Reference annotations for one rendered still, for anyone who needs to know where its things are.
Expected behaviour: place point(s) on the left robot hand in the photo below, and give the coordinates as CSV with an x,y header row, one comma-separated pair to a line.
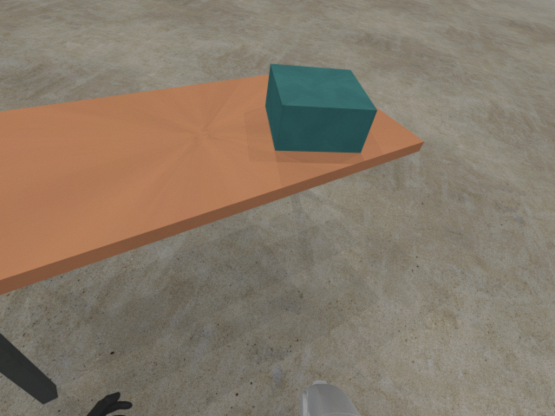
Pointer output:
x,y
109,404

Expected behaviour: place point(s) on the table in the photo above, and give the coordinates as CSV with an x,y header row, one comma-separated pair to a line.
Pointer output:
x,y
83,181

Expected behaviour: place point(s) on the carton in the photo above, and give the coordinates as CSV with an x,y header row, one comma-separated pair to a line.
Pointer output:
x,y
317,109

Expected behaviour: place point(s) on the right robot thigh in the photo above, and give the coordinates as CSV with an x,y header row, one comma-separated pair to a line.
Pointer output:
x,y
326,400

